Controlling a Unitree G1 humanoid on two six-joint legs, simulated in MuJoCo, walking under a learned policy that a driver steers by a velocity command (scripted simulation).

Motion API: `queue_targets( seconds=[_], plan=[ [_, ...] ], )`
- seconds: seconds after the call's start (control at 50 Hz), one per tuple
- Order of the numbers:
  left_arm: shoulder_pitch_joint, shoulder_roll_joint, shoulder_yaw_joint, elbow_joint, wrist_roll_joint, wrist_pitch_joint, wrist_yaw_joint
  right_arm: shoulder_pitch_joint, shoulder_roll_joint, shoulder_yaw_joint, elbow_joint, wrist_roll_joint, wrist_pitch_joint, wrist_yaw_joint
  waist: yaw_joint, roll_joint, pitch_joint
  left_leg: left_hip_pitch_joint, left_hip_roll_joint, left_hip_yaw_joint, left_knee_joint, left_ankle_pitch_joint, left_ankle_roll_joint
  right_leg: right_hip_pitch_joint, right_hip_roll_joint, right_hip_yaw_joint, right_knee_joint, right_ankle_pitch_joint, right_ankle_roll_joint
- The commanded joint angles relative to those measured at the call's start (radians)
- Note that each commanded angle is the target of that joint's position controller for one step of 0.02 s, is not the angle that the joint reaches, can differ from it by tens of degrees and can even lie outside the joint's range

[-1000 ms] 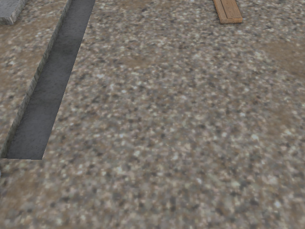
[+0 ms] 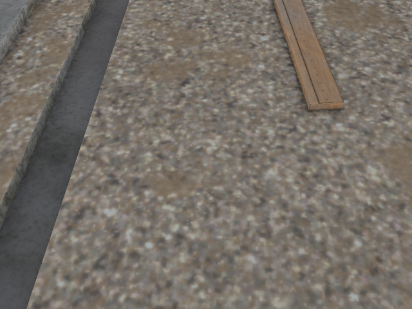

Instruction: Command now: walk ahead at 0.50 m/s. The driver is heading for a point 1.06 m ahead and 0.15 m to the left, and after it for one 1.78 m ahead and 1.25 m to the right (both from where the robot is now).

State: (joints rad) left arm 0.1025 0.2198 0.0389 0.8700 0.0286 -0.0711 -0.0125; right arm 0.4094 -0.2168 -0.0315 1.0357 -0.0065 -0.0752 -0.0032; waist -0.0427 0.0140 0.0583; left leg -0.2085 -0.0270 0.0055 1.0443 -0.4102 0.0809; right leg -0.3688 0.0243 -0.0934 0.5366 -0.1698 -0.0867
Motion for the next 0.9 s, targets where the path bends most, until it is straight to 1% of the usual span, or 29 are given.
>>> queue_targets(
  seconds=[0.02,0.04,0.06,0.1,0.12,0.14,0.18,0.24,0.28,0.34,0.38,0.4,0.42,0.44,0.46,0.48,0.5,0.52,0.54,0.56,0.58,0.6,0.64,0.66,0.7,0.74,0.8,0.86,0.9],
  plan=[
    [0.146,0.097,0.029,0.023,-0.014,-0.003,0.0,-0.027,-0.086,-0.024,-0.078,-0.009,-0.011,0.008,0.051,-0.059,-0.035,-0.371,0.098,-0.055,0.151,0.091,0.013,0.288,-0.302,0.39,-0.346,-0.009,-0.143],
    [0.143,0.073,0.021,0.037,-0.017,-0.009,0.005,-0.015,-0.074,-0.022,-0.076,-0.024,0.003,0.013,0.024,-0.08,-0.013,-0.324,0.115,-0.049,0.105,0.111,0.0,0.221,-0.263,0.324,-0.37,0.043,-0.117],
    [0.16,0.067,0.017,0.05,-0.015,-0.016,0.006,-0.003,-0.058,-0.02,-0.07,-0.03,0.015,0.02,0.013,-0.085,-0.019,-0.294,0.115,-0.04,0.087,0.126,-0.01,0.199,-0.247,0.285,-0.382,0.091,-0.113],
    [0.213,0.091,0.023,0.078,-0.019,-0.03,0.007,-0.029,-0.05,-0.022,-0.082,-0.031,0.027,0.03,0.004,-0.076,-0.02,-0.319,0.121,-0.018,0.057,0.164,-0.026,0.203,-0.234,0.24,-0.399,0.18,-0.125],
    [0.23,0.102,0.025,0.087,-0.02,-0.033,0.007,-0.066,-0.052,-0.022,-0.096,-0.03,0.031,0.032,0.005,-0.073,-0.008,-0.354,0.13,-0.01,0.029,0.196,-0.035,0.209,-0.23,0.223,-0.413,0.186,-0.129],
    [0.248,0.106,0.025,0.094,-0.019,-0.034,0.007,-0.112,-0.054,-0.023,-0.111,-0.03,0.033,0.033,0.012,-0.071,0.005,-0.39,0.139,-0.002,-0.007,0.231,-0.044,0.218,-0.225,0.21,-0.426,0.189,-0.131],
    [0.284,0.101,0.022,0.107,-0.02,-0.033,0.007,-0.206,-0.057,-0.021,-0.144,-0.026,0.034,0.035,0.032,-0.071,0.028,-0.442,0.148,0.013,-0.104,0.299,-0.059,0.244,-0.21,0.184,-0.438,0.22,-0.127],
    [0.325,0.101,0.018,0.122,-0.019,-0.033,0.007,-0.321,-0.041,-0.01,-0.183,-0.019,0.031,0.037,0.059,-0.074,0.038,-0.42,0.131,0.042,-0.276,0.384,-0.066,0.27,-0.193,0.144,-0.434,0.285,-0.114],
    [0.362,0.109,0.018,0.136,-0.017,-0.033,0.011,-0.38,-0.039,-0.005,-0.202,-0.016,0.029,0.036,0.079,-0.077,0.04,-0.404,0.113,0.058,-0.357,0.411,-0.058,0.316,-0.201,0.134,-0.426,0.318,-0.111],
    [0.399,0.116,0.019,0.157,-0.009,-0.027,0.019,-0.437,-0.055,-0.007,-0.23,-0.016,0.024,0.032,0.091,-0.081,0.051,-0.409,0.098,0.058,-0.43,0.379,-0.034,0.417,-0.238,0.139,-0.392,0.38,-0.11],
    [0.39,0.126,0.023,0.164,-0.004,-0.023,0.026,-0.432,-0.067,-0.012,-0.238,-0.017,0.017,0.03,0.076,-0.083,0.048,-0.376,0.082,0.06,-0.471,0.312,-0.007,0.468,-0.259,0.135,-0.342,0.472,-0.101],
    [0.374,0.133,0.024,0.163,-0.002,-0.021,0.029,-0.397,-0.074,-0.016,-0.23,-0.017,0.012,0.026,0.055,-0.086,0.032,-0.313,0.061,0.069,-0.495,0.272,0.009,0.476,-0.26,0.123,-0.289,0.579,-0.089],
    [0.359,0.14,0.027,0.164,-0.001,-0.019,0.03,-0.318,-0.086,-0.025,-0.206,-0.019,0.006,0.02,0.02,-0.089,-0.01,-0.205,0.029,0.082,-0.522,0.241,0.027,0.474,-0.251,0.109,-0.192,0.704,-0.076],
    [0.343,0.137,0.025,0.162,-0.004,-0.014,0.028,-0.163,-0.101,-0.036,-0.152,-0.025,-0.003,0.012,-0.047,-0.059,-0.088,-0.017,-0.001,0.1,-0.589,0.275,0.05,0.434,-0.213,0.074,-0.012,0.738,-0.057],
    [0.341,0.112,0.015,0.141,-0.012,-0.015,0.025,0.019,-0.163,-0.057,-0.103,-0.047,-0.013,-0.001,-0.106,0.001,-0.205,0.25,0.123,-0.035,-0.594,0.243,0.096,0.257,-0.167,0.044,0.242,0.52,-0.036],
    [0.445,0.011,-0.006,0.113,-0.052,-0.016,0.014,0.115,-0.277,-0.086,-0.095,-0.063,-0.012,-0.004,-0.076,0.225,-0.337,0.534,0.427,-0.515,-0.677,0.148,0.224,-0.101,0.009,-0.02,0.638,-0.075,0.016],
    [0.409,0.103,0.02,0.125,-0.025,-0.014,0.016,0.049,-0.248,-0.084,-0.1,-0.016,0.006,0.005,-0.063,0.148,-0.336,0.479,0.438,-0.673,-0.777,0.132,0.241,-0.207,0.03,0.121,0.76,-0.329,0.003],
    [0.331,0.111,0.027,0.102,-0.018,-0.012,0.015,-0.069,-0.197,-0.069,-0.119,-0.004,0.009,0.008,-0.014,0.087,-0.177,0.343,0.404,-0.503,-0.781,0.1,0.214,-0.262,-0.033,0.141,0.775,-0.258,-0.007],
    [0.277,0.092,0.022,0.092,-0.016,-0.017,0.009,-0.13,-0.128,-0.051,-0.128,-0.006,0.002,0.013,0.001,0.03,-0.095,0.215,0.358,-0.395,-0.824,0.152,0.188,-0.247,-0.07,0.141,0.721,-0.188,-0.007],
    [0.264,0.073,0.022,0.093,-0.011,-0.011,0.006,-0.155,-0.095,-0.041,-0.123,-0.008,-0.004,0.012,0.031,0.031,-0.046,0.127,0.308,-0.308,-0.856,0.199,0.148,-0.207,-0.099,0.137,0.657,-0.151,-0.004],
    [0.277,0.061,0.021,0.096,0.004,0.003,0.001,-0.16,-0.069,-0.032,-0.109,-0.004,-0.01,0.007,0.06,0.051,-0.026,0.06,0.27,-0.242,-0.878,0.253,0.122,-0.158,-0.117,0.134,0.608,-0.131,0.007],
    [0.292,0.045,0.019,0.105,0.01,0.016,-0.005,-0.143,-0.065,-0.029,-0.098,-0.006,-0.018,0.005,0.07,0.055,-0.031,0.04,0.254,-0.204,-0.889,0.302,0.118,-0.127,-0.116,0.125,0.592,-0.117,0.015],
    [0.268,0.041,0.02,0.096,0.011,0.03,-0.013,-0.09,-0.088,-0.033,-0.074,-0.002,-0.032,0.004,0.079,0.044,-0.029,0.042,0.241,-0.16,-0.908,0.379,0.129,-0.149,-0.12,0.106,0.56,-0.078,0.031],
    [0.23,0.043,0.02,0.083,0.01,0.035,-0.015,-0.075,-0.101,-0.036,-0.066,-0.001,-0.034,0.004,0.078,0.041,-0.015,0.047,0.236,-0.144,-0.924,0.377,0.132,-0.184,-0.129,0.099,0.533,-0.046,0.041],
    [0.139,0.051,0.021,0.053,0.008,0.04,-0.017,-0.038,-0.103,-0.035,-0.054,-0.001,-0.034,0.004,0.062,0.037,0.013,0.072,0.228,-0.124,-0.951,0.373,0.134,-0.257,-0.144,0.086,0.461,0.022,0.058],
    [0.057,0.051,0.019,0.025,0.003,0.04,-0.018,-0.002,-0.096,-0.03,-0.043,-0.001,-0.031,0.003,0.043,0.035,0.031,0.104,0.217,-0.101,-0.958,0.407,0.129,-0.299,-0.148,0.074,0.369,0.08,0.072],
    [-0.04,0.035,0.009,-0.007,-0.003,0.035,-0.019,0.042,-0.097,-0.027,-0.028,-0.002,-0.03,0.002,0.018,0.04,0.04,0.142,0.203,-0.064,-0.95,0.482,0.119,-0.283,-0.128,0.047,0.222,0.148,0.075],
    [-0.118,0.035,0.003,-0.036,-0.005,0.031,-0.017,0.095,-0.097,-0.026,-0.006,-0.007,-0.028,-0.003,-0.008,0.049,0.048,0.222,0.217,-0.047,-0.925,0.563,0.119,-0.277,-0.104,0.025,0.125,0.163,0.061],
    [-0.151,0.042,0.004,-0.054,-0.005,0.025,-0.015,0.114,-0.101,-0.027,0.006,-0.014,-0.024,-0.009,-0.014,0.053,0.056,0.284,0.239,-0.047,-0.896,0.622,0.121,-0.28,-0.094,0.024,0.081,0.132,0.042]
  ],
)
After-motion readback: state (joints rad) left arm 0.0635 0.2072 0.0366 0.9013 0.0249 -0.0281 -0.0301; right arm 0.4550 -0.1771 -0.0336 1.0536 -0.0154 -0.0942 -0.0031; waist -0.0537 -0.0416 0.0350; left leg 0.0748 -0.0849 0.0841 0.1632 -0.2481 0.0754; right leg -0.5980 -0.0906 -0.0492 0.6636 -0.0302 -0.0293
